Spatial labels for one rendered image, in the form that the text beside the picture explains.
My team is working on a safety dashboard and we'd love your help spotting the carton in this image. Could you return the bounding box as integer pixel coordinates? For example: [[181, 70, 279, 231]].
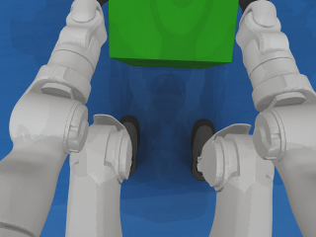
[[109, 0, 239, 69]]

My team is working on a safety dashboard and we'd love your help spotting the left robot shin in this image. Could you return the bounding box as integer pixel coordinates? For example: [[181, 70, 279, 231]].
[[69, 114, 132, 169]]

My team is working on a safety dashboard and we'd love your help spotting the right robot hand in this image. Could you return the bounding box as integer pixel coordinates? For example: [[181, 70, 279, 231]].
[[238, 0, 270, 14]]

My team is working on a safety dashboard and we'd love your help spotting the left robot upper arm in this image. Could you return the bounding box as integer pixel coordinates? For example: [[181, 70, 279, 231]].
[[0, 91, 89, 237]]

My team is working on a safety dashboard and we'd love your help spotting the robot left forearm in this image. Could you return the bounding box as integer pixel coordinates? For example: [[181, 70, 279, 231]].
[[9, 0, 108, 141]]

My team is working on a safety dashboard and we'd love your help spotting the right robot thigh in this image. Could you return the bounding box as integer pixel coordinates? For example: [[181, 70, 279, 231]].
[[206, 133, 274, 237]]

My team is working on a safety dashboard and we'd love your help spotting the right robot upper arm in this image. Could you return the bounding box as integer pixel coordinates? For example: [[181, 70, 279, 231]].
[[252, 103, 316, 237]]

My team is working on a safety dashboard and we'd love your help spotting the robot right forearm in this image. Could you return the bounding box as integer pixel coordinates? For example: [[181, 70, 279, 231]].
[[235, 0, 316, 113]]

